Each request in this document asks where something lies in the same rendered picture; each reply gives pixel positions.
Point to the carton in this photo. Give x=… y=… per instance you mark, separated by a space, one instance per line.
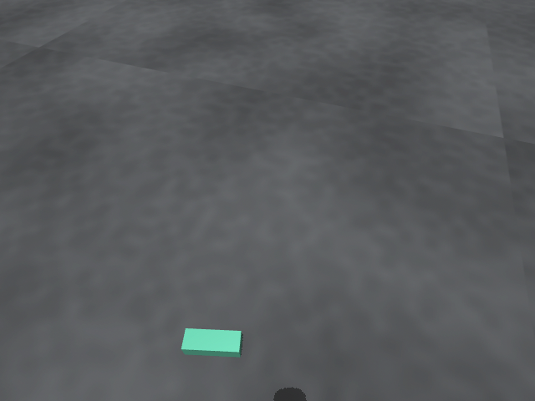
x=209 y=342

